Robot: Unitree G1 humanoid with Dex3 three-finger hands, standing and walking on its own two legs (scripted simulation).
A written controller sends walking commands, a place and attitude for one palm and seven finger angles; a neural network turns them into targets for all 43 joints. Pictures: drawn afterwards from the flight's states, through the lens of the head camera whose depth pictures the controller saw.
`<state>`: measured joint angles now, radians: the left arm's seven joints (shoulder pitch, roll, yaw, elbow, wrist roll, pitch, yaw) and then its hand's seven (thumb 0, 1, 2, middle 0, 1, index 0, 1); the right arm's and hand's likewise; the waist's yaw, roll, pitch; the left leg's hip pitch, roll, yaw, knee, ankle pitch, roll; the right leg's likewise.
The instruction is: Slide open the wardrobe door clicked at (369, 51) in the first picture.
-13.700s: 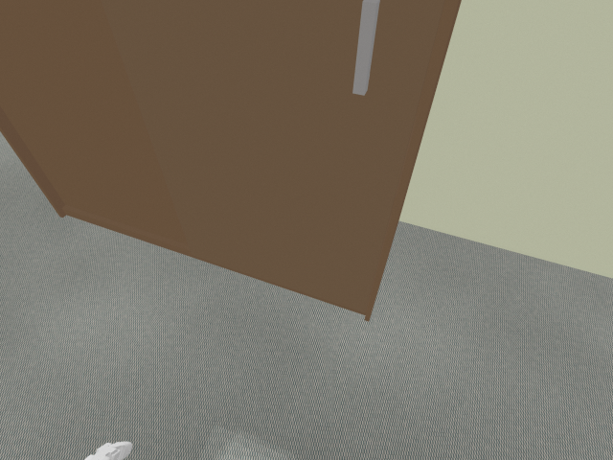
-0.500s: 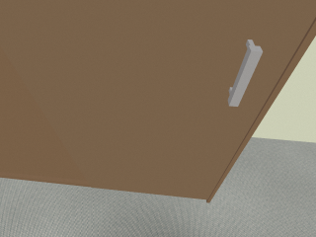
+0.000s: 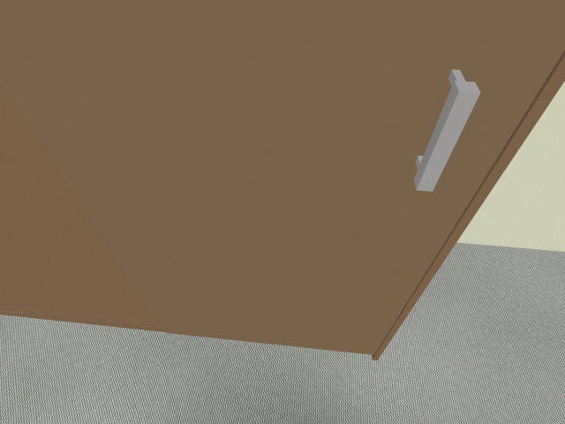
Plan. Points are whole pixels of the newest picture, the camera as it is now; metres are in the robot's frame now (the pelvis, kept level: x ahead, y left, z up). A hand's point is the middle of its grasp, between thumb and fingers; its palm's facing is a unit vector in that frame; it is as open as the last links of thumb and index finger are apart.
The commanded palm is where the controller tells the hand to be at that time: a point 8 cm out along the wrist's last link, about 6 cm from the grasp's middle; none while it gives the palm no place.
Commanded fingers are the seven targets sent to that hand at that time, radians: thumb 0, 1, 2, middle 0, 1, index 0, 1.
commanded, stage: look again from close up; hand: right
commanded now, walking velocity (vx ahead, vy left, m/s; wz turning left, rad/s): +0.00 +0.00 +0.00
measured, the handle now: (439, 133) +0.44 -0.18 +0.20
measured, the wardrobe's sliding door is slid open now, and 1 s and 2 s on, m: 0.00 0.00 0.00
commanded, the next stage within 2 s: raise the hand with hooked fingers in 0.16 s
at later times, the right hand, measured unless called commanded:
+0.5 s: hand (433, 369) +0.20 -0.17 +0.03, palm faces +0.17 +0.99 -0.05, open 7.6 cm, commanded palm +0.11 -0.23 -0.03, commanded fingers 0.00 -0.60 -0.77 0.22 0.50 0.22 0.50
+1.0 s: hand (472, 379) +0.18 -0.20 +0.05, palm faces +0.05 +1.00 -0.06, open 10.5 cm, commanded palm +0.14 -0.26 +0.07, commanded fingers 0.00 -0.01 -0.52 0.26 0.87 0.26 0.87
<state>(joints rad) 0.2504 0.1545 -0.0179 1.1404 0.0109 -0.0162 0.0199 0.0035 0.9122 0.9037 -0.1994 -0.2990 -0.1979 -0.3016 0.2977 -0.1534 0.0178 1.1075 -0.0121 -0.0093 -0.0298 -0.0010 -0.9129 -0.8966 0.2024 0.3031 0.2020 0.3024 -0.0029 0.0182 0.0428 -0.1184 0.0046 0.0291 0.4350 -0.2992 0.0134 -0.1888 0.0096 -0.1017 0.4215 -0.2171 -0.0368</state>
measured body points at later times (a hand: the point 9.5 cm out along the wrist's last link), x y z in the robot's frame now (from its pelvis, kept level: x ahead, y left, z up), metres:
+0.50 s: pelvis -0.02 +0.01 -0.03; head -0.02 +0.03 +0.42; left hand +0.13 +0.26 -0.12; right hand +0.18 -0.22 +0.03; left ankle -0.04 +0.11 -0.74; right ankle +0.01 -0.09 -0.74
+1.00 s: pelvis -0.03 +0.03 -0.03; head -0.02 +0.04 +0.42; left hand +0.14 +0.24 -0.12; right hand +0.17 -0.26 +0.06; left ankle -0.04 +0.11 -0.74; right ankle +0.01 -0.09 -0.74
